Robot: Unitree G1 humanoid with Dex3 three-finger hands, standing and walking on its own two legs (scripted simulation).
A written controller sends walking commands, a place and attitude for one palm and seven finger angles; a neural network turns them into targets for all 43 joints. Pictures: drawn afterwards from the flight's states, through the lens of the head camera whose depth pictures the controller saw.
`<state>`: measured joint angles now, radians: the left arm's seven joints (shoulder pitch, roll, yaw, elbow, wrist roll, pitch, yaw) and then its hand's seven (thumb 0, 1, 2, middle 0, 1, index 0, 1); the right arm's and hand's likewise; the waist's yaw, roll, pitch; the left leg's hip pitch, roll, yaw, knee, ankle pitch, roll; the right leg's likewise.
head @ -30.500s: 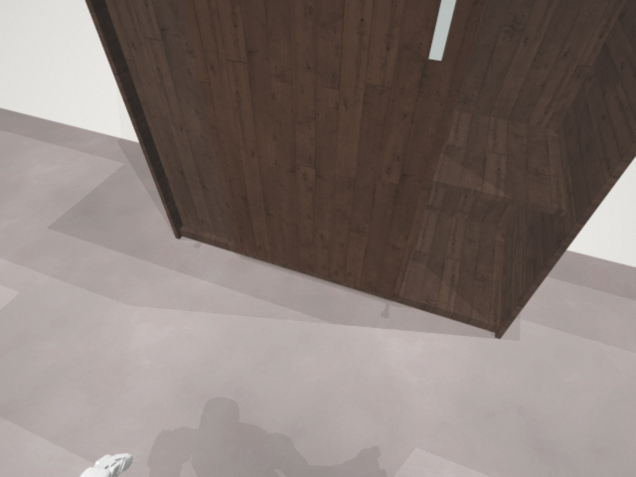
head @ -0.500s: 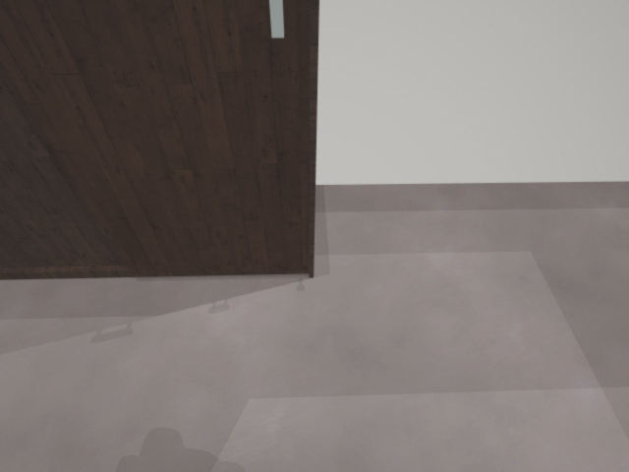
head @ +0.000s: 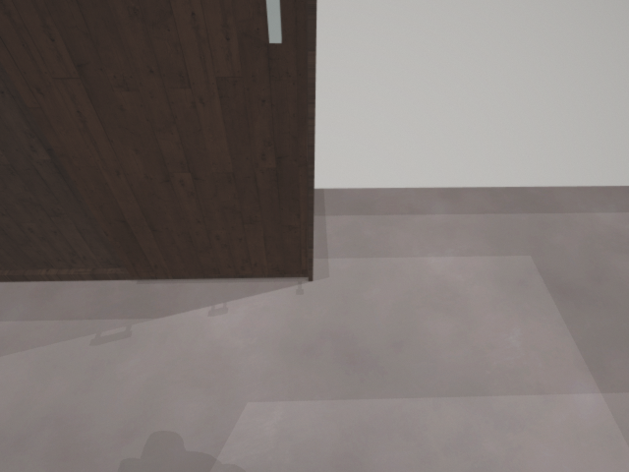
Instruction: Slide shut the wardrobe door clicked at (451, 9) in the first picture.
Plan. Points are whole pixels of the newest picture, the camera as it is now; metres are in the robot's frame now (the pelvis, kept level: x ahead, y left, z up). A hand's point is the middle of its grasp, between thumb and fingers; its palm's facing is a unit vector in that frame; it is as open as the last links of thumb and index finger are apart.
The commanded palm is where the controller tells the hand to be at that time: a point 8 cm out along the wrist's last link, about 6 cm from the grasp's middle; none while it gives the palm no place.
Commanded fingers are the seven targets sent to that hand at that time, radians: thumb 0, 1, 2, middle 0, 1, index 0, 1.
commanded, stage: look to check the result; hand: left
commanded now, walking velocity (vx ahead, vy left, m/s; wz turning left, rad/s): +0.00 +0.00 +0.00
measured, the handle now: out of the picture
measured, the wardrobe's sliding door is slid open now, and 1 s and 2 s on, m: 0.00 0.00 0.00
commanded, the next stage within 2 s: take the last steps up to it in 0.04 s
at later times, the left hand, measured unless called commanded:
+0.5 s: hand out of the picture +0.05 +0.18 -0.18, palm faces +0.00 -0.98 -0.21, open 7.4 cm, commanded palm none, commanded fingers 0.00 0.90 0.90 -0.20 -0.30 -0.20 -0.30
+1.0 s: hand (232, 369) +0.32 +0.16 -0.19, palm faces -0.03 -0.98 -0.20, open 7.3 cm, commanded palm none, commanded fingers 0.00 0.90 0.90 -0.20 -0.30 -0.20 -0.30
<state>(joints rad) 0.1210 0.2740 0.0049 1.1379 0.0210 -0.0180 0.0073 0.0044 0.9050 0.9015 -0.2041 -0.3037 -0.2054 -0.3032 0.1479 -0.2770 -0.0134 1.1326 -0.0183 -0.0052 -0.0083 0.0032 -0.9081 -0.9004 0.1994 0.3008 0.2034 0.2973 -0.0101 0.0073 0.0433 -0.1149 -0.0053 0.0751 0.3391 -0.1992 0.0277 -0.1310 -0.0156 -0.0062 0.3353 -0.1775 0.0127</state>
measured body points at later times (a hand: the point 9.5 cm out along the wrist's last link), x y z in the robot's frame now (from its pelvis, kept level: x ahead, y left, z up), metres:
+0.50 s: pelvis +0.05 -0.01 -0.01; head +0.06 -0.01 +0.44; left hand +0.05 +0.23 -0.17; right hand +0.04 -0.25 -0.17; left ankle -0.01 +0.10 -0.75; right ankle +0.00 -0.13 -0.75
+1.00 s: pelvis +0.21 -0.03 -0.02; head +0.26 -0.03 +0.42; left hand +0.32 +0.21 -0.17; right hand +0.05 -0.22 -0.15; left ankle +0.04 +0.09 -0.75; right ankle +0.36 -0.17 -0.72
